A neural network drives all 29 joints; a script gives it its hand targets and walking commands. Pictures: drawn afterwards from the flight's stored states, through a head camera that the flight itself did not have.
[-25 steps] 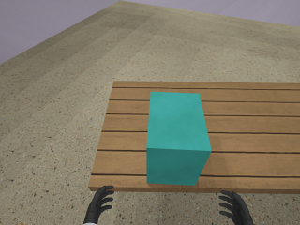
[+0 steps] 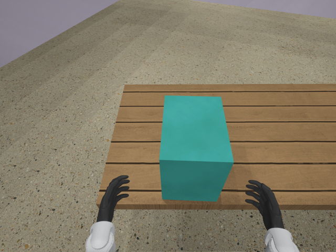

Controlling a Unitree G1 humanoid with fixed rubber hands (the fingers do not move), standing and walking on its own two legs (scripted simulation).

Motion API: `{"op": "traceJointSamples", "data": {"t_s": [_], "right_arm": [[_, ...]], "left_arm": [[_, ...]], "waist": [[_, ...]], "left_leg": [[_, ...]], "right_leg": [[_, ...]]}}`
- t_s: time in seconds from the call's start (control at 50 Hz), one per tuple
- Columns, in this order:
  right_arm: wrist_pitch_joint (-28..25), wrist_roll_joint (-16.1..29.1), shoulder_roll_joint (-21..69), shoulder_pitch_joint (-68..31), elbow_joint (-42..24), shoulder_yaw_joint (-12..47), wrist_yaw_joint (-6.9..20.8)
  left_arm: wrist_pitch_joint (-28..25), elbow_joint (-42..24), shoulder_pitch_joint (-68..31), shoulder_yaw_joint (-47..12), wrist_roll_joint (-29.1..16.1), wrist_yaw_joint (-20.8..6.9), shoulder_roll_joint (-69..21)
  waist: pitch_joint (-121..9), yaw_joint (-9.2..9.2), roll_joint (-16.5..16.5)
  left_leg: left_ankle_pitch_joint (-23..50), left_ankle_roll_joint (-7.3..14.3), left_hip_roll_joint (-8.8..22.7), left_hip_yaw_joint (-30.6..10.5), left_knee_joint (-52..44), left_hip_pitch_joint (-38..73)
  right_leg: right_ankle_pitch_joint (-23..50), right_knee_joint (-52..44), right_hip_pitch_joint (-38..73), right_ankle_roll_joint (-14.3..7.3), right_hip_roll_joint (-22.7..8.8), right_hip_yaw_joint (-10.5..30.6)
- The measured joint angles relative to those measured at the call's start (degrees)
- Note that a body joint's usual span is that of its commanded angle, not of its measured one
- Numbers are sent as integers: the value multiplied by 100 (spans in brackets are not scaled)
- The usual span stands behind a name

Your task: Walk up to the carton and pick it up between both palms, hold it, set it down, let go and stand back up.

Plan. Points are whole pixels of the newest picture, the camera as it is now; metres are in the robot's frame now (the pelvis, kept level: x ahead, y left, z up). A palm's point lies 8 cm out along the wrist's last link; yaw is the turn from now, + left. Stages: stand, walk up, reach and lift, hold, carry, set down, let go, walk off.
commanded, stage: reach and lift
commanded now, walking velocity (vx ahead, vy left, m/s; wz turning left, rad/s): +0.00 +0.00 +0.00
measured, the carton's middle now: (190, 149) +0.47 -0.05 -0.09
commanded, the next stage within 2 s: none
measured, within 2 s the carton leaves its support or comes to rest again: neither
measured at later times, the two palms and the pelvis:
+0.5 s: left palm (116, 173) +0.33 +0.16 +0.00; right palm (263, 176) +0.32 -0.22 +0.00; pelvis +0.00 +0.00 +0.00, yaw +0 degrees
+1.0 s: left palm (123, 138) +0.41 +0.15 +0.04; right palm (263, 140) +0.40 -0.22 +0.05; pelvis -0.01 +0.00 -0.01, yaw -1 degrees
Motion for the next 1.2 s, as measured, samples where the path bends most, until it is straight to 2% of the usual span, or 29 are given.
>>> {"op": "traceJointSamples", "data": {"t_s": [0.16,0.46,0.84,1.2], "right_arm": [[432,-28,64,-683,185,-5,-125],[843,273,-103,-1825,735,226,-386],[1424,860,-459,-3366,1441,663,-452],[2095,1260,-792,-4916,2020,895,-393]], "left_arm": [[255,367,-707,39,-212,104,59],[521,1006,-1791,343,-149,91,-32],[933,2124,-3522,541,-302,87,15],[1359,3185,-5237,238,-874,65,337]], "waist": [[-190,-41,-71],[-573,-82,81],[-1031,17,177],[-1346,87,115]], "left_leg": [[69,-21,-25,-20,44,-380],[161,-25,-19,-92,-77,-735],[236,-16,-6,-50,-34,-1417],[315,-42,-5,-28,151,-2293]], "right_leg": [[31,106,-405,-29,-10,20],[169,-121,-700,-19,37,28],[304,-122,-1394,-8,85,145],[387,94,-2302,-31,98,200]]}}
